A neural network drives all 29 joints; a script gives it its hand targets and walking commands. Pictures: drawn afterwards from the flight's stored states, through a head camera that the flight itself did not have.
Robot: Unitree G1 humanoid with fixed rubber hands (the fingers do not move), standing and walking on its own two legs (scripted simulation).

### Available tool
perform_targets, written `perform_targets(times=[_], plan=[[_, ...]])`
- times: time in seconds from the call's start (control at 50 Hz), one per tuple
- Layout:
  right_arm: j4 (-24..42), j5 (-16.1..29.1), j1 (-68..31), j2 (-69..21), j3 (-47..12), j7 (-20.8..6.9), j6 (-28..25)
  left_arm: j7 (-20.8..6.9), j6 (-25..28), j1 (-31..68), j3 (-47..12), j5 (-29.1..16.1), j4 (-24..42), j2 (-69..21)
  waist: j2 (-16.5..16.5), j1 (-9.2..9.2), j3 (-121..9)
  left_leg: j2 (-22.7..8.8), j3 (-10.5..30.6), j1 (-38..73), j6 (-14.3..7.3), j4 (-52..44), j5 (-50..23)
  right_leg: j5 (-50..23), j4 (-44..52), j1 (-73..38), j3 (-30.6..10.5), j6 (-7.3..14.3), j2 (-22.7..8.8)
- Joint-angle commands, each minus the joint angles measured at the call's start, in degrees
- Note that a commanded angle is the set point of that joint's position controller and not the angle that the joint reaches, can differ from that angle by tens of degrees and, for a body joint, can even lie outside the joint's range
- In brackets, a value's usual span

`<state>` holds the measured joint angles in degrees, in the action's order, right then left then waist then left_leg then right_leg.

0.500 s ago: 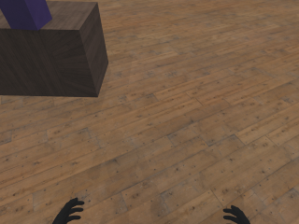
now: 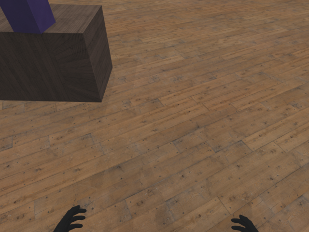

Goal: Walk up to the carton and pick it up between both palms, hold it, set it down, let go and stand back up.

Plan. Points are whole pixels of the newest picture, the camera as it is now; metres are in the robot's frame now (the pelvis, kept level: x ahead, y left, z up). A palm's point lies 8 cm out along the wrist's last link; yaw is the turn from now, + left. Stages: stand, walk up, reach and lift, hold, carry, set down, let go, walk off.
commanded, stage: stand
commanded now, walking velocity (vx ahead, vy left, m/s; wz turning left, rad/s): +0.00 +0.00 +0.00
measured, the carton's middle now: (27, 8) +1.43 +0.94 +0.04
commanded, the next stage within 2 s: walk up in 0.22 s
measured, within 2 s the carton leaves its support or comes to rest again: neither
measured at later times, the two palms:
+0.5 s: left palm out of the picture +0.10 +0.28 -0.08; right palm out of the picture +0.12 -0.25 -0.09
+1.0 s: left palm out of the picture +0.16 +0.43 -0.05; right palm out of the picture +0.14 -0.20 -0.12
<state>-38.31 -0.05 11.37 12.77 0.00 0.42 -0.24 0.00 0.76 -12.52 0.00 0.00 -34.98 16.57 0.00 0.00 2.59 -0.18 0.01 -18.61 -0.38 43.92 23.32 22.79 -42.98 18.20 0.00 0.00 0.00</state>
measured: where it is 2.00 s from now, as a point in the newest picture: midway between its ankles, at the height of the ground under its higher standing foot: (120, 214)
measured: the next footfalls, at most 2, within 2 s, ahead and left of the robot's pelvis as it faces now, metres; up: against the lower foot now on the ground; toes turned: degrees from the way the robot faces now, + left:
left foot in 0.66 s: +0.10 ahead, +0.17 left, +0.00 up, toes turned +3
right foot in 1.06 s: +0.27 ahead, -0.01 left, +0.00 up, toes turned +0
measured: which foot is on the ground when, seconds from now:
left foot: down 0.00-0.46, up 0.48-0.64, down 0.66-1.00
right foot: down 0.00-0.68, up 0.70-1.00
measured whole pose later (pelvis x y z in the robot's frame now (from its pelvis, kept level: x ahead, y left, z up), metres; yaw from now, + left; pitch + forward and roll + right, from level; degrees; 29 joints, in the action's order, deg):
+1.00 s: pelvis +0.08 +0.10 -0.01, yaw +2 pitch -2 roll +2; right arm -40.5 -0.8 22.5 24.1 0.8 -5.8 -0.5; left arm 0.3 5.2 -19.5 0.0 0.0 -39.6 27.1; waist 2.0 -0.1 0.9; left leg 5.6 -3.8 -17.3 -5.0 44.5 25.4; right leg 21.4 -54.0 34.0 0.1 1.1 -2.9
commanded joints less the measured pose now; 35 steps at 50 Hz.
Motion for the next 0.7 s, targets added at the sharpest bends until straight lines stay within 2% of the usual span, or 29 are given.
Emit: perform_targets(times=[0.0, 0.38, 0.4, 0.42, 0.44, 0.46, 0.48, 0.5, 0.52, 0.54, 0.58, 0.6, 0.62, 0.64, 0.66, 0.68], plan=[[2.0, -1.2, -3.5, 16.6, 5.4, 0.5, -3.3, 0.7, 3.2, 2.3, 5.5, 1.0, -0.2, 13.7, 3.2, 0.0, -6.4, -5.0, 7.4, 2.4, -4.5, -9.2, -16.7, -16.8, 7.4, -1.9, -5.6, 5.3, -5.0], [-0.3, -1.2, -4.4, 16.8, 5.2, 0.3, -3.4, 0.4, 3.1, 2.8, 5.2, 1.1, -3.2, 13.8, 3.9, 0.15, -3.5, -5.3, 8.7, 0.5, -4.3, -12.7, -9.6, -10.2, 10.0, -0.7, -6.5, 5.2, -5.0], [3.7, -3.9, 0.6, 23.2, 8.8, -3.1, -2.5, 1.3, 5.4, -8.1, 8.6, 0.7, -4.8, 24.1, 9.5, 0.68, -7.9, -4.4, 13.8, -5.4, -6.7, -8.4, 10.7, 16.0, 9.5, -3.9, -13.2, 8.6, -8.2], [4.6, -4.0, -1.8, 22.6, 9.0, -4.3, -1.7, 1.9, 6.3, -11.4, 9.5, 1.0, -5.8, 25.9, 7.2, 2.14, -3.7, -2.5, 14.0, -18.0, -5.8, -5.5, 20.6, 27.4, 13.6, -9.4, -20.2, 10.8, -11.5], [6.1, -4.0, -5.8, 20.8, 8.6, -5.1, -1.1, 2.2, 7.0, -14.9, 10.4, 1.4, -6.5, 27.8, -0.4, 3.95, 0.4, -0.7, 7.0, -28.4, -3.8, 4.5, 15.3, 35.2, 23.1, -14.0, -29.8, 14.3, -18.8], [7.0, -4.3, -9.3, 20.4, 8.5, -5.6, -0.9, 2.5, 7.8, -14.9, 11.0, 1.7, -6.5, 28.6, -4.8, 5.2, 4.0, -2.5, 4.4, -36.2, -2.1, 16.9, 7.7, 33.2, 31.1, -15.7, -39.3, 18.3, -27.0], [6.6, -4.3, -9.1, 21.8, 8.7, -5.8, -1.2, 2.9, 8.3, -11.2, 11.1, 1.6, -4.9, 28.3, 0.1, 3.68, 4.5, -5.2, 7.7, -37.1, -1.5, 19.2, 3.0, 27.5, 31.3, -14.4, -39.0, 19.1, -28.2], [6.0, -3.9, -7.5, 22.7, 9.2, -6.2, -1.4, 3.1, 8.6, -9.1, 10.8, 1.6, -3.9, 28.0, 2.5, 1.96, 2.8, -6.3, 8.3, -33.8, -0.8, 19.8, 1.2, 21.5, 29.5, -13.7, -34.5, 18.5, -27.5], [5.9, -3.6, -6.4, 23.0, 9.4, -6.7, -1.5, 3.1, 8.9, -8.1, 10.6, 1.7, -3.3, 27.8, 1.8, 1.18, 0.9, -7.1, 8.6, -31.1, -0.6, 19.4, 1.0, 17.3, 27.5, -13.7, -30.8, 17.8, -26.4], [5.7, -3.1, -5.5, 23.5, 9.4, -7.1, -1.4, 3.0, 9.0, -7.1, 10.4, 1.7, -2.5, 27.8, -0.6, 0.39, 0.2, -7.9, 8.3, -28.7, -0.7, 17.3, 2.2, 14.5, 25.9, -12.4, -27.4, 17.1, -25.5], [5.2, -2.5, -4.7, 24.5, 9.6, -7.9, -1.2, 2.4, 9.1, -5.7, 10.2, 1.9, -1.3, 29.0, -4.6, -0.58, 1.3, -8.2, 6.7, -22.9, -1.3, 11.7, 6.2, 14.1, 24.8, -6.2, -23.9, 16.9, -25.0], [4.4, -2.2, -3.4, 25.0, 9.7, -8.2, -1.1, 2.2, 9.0, -3.9, 10.1, 1.9, -1.0, 29.9, -5.7, -2.03, 1.8, -8.3, 6.3, -18.1, -2.0, 8.0, 7.3, 14.9, 23.6, -1.6, -21.9, 16.5, -24.5], [2.3, -2.0, 1.6, 25.3, 10.0, -8.2, -1.1, 2.0, 8.8, -1.0, 9.8, 1.7, -0.7, 30.2, -5.4, -5.39, 1.1, -7.7, 4.9, -8.4, -3.0, 2.5, 4.2, 15.2, 20.0, 4.9, -17.4, 14.8, -22.4], [-0.7, -2.0, 9.7, 25.7, 10.6, -7.9, -1.4, 1.9, 8.4, 2.1, 8.8, 1.6, -0.3, 28.4, -1.7, -10.2, -1.5, -5.2, 2.8, 7.6, -4.2, -5.0, 1.3, 13.8, 10.9, 15.4, -9.5, 11.6, -17.8], [-4.7, -2.7, 19.0, 27.7, 11.5, -6.9, -1.9, 1.9, 7.6, 1.5, 6.8, 1.7, -0.4, 22.9, 12.0, -13.71, -3.6, -0.3, 7.7, 22.4, -4.9, -11.8, 11.0, 10.4, -11.4, 28.0, -0.2, 7.2, -7.9], [-2.2, -2.5, 18.4, 33.9, 11.7, -5.8, -2.6, 2.3, 7.6, 0.9, 4.7, 0.1, 1.6, 17.5, 32.9, -13.06, -0.1, -12.1, 39.1, 20.7, -7.2, -31.1, 27.3, 14.7, -31.1, 42.5, 5.3, 4.1, 3.2]])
